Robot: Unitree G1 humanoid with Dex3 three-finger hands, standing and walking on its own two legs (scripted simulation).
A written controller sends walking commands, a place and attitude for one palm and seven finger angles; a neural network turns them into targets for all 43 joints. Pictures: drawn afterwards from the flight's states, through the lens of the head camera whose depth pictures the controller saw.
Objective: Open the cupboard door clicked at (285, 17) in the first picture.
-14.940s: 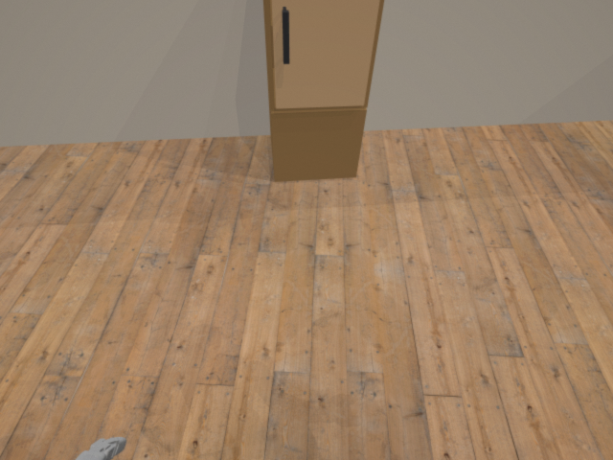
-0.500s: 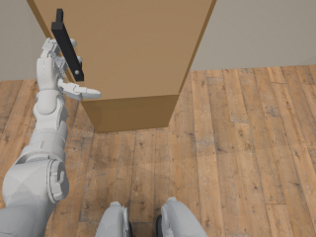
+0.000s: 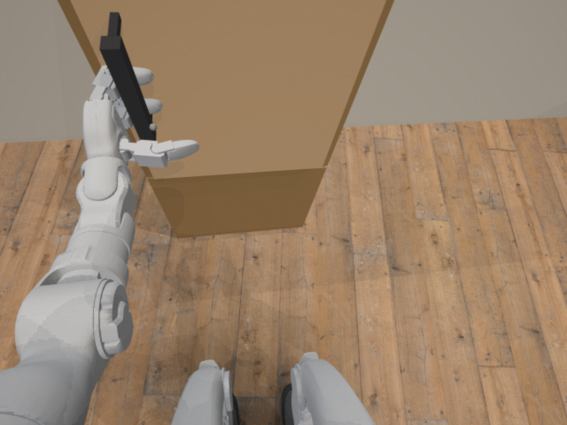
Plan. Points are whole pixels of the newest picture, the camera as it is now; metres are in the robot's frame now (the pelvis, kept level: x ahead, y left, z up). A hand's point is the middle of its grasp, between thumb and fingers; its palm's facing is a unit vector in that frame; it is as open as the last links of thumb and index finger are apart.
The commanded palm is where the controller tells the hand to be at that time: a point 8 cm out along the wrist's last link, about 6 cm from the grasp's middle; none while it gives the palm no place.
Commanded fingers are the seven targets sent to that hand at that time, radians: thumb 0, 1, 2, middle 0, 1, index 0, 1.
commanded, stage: close the thumb around the handle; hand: left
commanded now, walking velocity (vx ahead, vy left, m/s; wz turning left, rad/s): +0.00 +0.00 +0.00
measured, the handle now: (133, 85) +0.57 +0.17 +0.06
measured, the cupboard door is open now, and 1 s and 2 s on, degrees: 0 15 44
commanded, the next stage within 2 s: pull the door open along its arc in 0.44 s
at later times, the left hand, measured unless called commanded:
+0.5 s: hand (152, 124) +0.52 +0.14 +0.05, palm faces +0.07 -1.00 +0.00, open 5.8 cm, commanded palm +0.49 +0.18 +0.05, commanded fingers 0.00 0.90 0.90 -0.40 -1.35 -0.40 -1.35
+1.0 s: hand (170, 179) +0.43 +0.12 +0.05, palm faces +0.01 -1.00 +0.03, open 6.1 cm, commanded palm +0.37 +0.16 +0.05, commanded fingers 0.00 0.90 0.90 -0.40 -1.35 -0.40 -1.35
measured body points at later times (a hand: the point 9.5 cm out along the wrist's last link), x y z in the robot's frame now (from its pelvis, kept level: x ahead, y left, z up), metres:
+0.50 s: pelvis +0.00 +0.00 +0.00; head +0.15 +0.02 +0.43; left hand +0.51 +0.20 +0.05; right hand +0.01 -0.26 -0.11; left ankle +0.01 +0.09 -0.63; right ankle +0.01 -0.10 -0.63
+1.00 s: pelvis +0.02 +0.00 +0.03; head +0.13 +0.01 +0.46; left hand +0.42 +0.17 +0.05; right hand +0.08 -0.25 -0.09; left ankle +0.01 +0.09 -0.63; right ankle +0.01 -0.10 -0.63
